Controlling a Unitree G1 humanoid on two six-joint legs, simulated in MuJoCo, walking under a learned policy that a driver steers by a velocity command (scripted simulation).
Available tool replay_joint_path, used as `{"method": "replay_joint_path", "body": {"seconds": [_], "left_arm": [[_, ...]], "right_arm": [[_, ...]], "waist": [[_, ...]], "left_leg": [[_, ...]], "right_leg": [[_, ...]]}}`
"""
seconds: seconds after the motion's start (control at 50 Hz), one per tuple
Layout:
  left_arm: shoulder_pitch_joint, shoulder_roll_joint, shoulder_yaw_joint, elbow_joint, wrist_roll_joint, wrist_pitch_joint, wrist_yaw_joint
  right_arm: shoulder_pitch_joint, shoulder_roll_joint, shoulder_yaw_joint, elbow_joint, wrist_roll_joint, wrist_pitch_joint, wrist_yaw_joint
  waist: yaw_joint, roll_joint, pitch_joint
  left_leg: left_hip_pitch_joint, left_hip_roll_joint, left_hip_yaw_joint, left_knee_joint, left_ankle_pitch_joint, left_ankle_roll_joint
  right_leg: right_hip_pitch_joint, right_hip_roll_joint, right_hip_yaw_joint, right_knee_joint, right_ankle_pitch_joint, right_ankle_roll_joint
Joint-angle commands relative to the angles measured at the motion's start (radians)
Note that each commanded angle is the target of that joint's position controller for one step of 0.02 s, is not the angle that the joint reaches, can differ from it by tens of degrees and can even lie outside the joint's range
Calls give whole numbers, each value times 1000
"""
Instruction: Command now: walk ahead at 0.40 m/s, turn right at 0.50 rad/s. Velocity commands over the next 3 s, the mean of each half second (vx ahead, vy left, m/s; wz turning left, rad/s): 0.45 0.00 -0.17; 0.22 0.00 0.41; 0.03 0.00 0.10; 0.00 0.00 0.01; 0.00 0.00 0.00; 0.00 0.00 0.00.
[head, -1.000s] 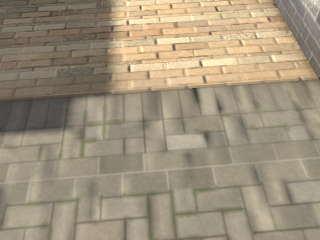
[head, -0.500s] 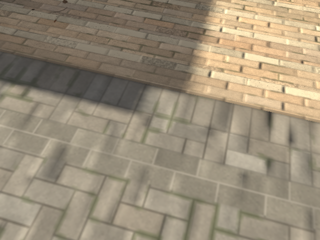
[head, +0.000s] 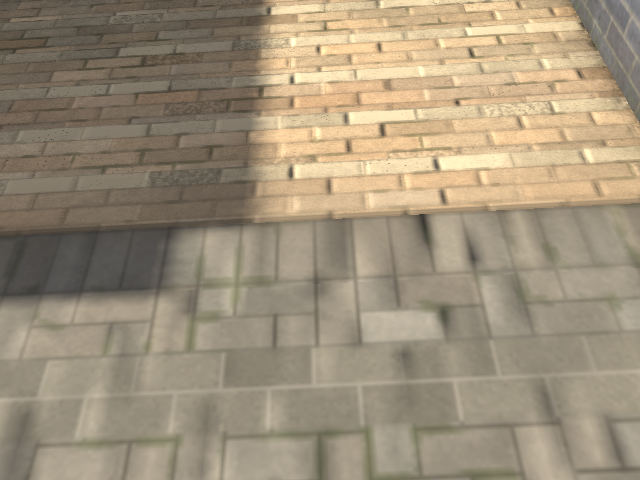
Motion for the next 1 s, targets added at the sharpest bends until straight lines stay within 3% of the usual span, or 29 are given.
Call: {"method": "replay_joint_path", "body": {"seconds": [0.02,0.04,0.06,0.08,0.1,0.12,0.14,0.18,0.24,0.3,0.4,0.44,0.48,0.52,0.54,0.56,0.58,0.6,0.62,0.64,0.66,0.72,0.76,0.82,0.9,0.94,0.96,0.98,1.0], "left_arm": [[250,159,67,21,-8,-1,11],[361,320,105,23,-6,-7,25],[319,287,81,-20,5,-40,11],[263,220,60,-36,10,-61,4],[218,170,45,-50,12,-70,1],[170,145,36,-61,10,-69,2],[139,132,28,-73,16,-68,9],[126,136,25,-83,23,-72,22],[157,140,26,-65,20,-77,39],[192,139,23,-40,25,-80,46],[235,145,28,10,25,-80,43],[228,154,32,17,24,-71,48],[217,177,38,13,32,-58,61],[183,192,37,0,38,-39,70],[181,158,20,-32,58,-46,75],[327,26,-18,-48,59,-66,51],[221,130,-7,-47,32,-95,37],[121,153,1,-90,0,-111,30],[68,153,-3,-105,13,-121,35],[43,158,4,-113,35,-119,42],[63,154,6,-119,41,-108,43],[118,97,-11,-116,47,-75,56],[92,73,-20,-123,52,-63,65],[21,73,-19,-134,42,-52,63],[-41,91,-11,-152,33,-59,45],[-10,92,-2,-145,40,-74,39],[-6,111,3,-151,55,-83,42],[-6,168,8,-174,77,-84,51],[13,145,7,-147,94,-68,50]], "right_arm": [[-123,-64,-1,-81,-11,-20,8],[-178,9,25,-158,-45,-32,5],[-213,-26,23,-178,-25,-61,7],[-221,-85,12,-183,11,-80,19],[-192,-101,10,-165,11,-91,24],[-177,-105,7,-147,-15,-96,21],[-173,-107,3,-139,-34,-95,19],[-155,-86,6,-121,-38,-81,24],[-202,-38,25,-124,-29,-63,26],[-293,-2,45,-147,-13,-61,37],[-388,-2,56,-186,-3,-68,65],[-382,-14,53,-195,-4,-74,77],[-300,-49,35,-182,-9,-70,76],[-59,-113,0,-135,-8,-59,58],[97,-178,-15,-120,-20,-49,41],[97,-223,-21,-124,-25,-57,47],[96,-139,-8,-125,-13,-50,39],[26,-124,0,-146,-16,-46,29],[-33,-113,4,-163,-12,-42,25],[-74,-100,8,-177,-12,-37,20],[-85,-93,13,-184,-25,-35,13],[-112,-112,7,-179,-26,-26,1],[-110,-140,-4,-174,-22,-10,-11],[-91,-137,-6,-163,-2,25,-28],[-64,-105,7,-152,-10,49,-38],[-88,-80,20,-157,-11,50,-37],[-65,-44,32,-156,-20,45,-35],[9,10,51,-159,-48,35,-32],[86,2,53,-155,-35,32,-31]], "waist": [[165,-50,-67],[185,-355,-73],[177,-247,-114],[155,-187,-52],[120,-150,-15],[92,-89,10],[69,-90,16],[49,-91,3],[66,-81,17],[106,-103,49],[133,-74,115],[116,-79,94],[72,-122,0],[-58,-117,-147],[-108,2,-264],[14,257,-402],[-66,110,-423],[-52,77,-268],[-21,-41,-172],[11,-82,-98],[47,-59,-78],[92,5,-67],[84,26,-102],[52,61,-150],[18,101,-145],[54,116,-132],[53,94,-129],[8,-77,-186],[-21,-279,-223]], "left_leg": [[-281,124,-25,252,78,102],[-642,-37,32,710,-162,-7],[-828,-90,-227,884,-271,1],[-888,-28,-272,907,-192,34],[-855,9,-274,858,-100,56],[-812,33,-277,783,-25,56],[-745,45,-280,710,36,50],[-684,26,-251,633,136,24],[-659,14,-221,467,296,-7],[-582,-9,-185,292,451,2],[-614,-28,-187,150,466,61],[-600,-58,-176,126,391,96],[-494,-123,-133,154,292,133],[-172,-173,-115,129,298,190],[162,5,-368,169,403,256],[521,277,-936,121,360,483],[496,247,-954,26,372,441],[362,225,-793,11,467,398],[193,184,-693,-4,597,371],[53,153,-622,-25,700,358],[-54,128,-581,-53,745,357],[-216,75,-486,-69,853,349],[-258,38,-446,-44,862,318],[-257,-3,-445,1,700,249],[-177,29,-527,79,491,219],[-160,17,-561,152,403,183],[-187,-25,-550,212,317,139],[-271,-110,-467,371,9,86],[-387,-172,-391,505,-341,24]], "right_leg": [[393,72,-8,-92,-7,-81],[570,-186,521,-278,-151,-242],[598,-281,848,-431,-329,-339],[569,-286,763,-446,-304,-314],[509,-246,655,-424,-214,-277],[450,-204,563,-415,-99,-245],[394,-167,489,-423,11,-222],[364,-132,389,-441,218,-208],[339,-89,241,-453,412,-169],[290,-60,147,-489,383,-129],[405,-125,100,-499,388,-124],[482,-145,70,-432,592,-110],[555,-145,43,-284,1002,-83],[482,-103,-12,74,1196,-35],[210,-56,-16,400,858,5],[-231,181,91,796,-258,94],[-285,154,223,870,-265,75],[-331,101,224,830,-203,68],[-311,64,197,763,-153,65],[-282,44,176,700,-133,77],[-220,30,176,663,-116,85],[-151,28,137,461,-90,128],[-105,58,114,329,1,147],[-44,95,120,172,179,156],[-35,98,139,17,191,134],[51,95,130,-147,273,90],[137,30,171,-217,427,51],[282,-169,352,-191,786,-36],[349,-313,565,-207,861,-217]]}}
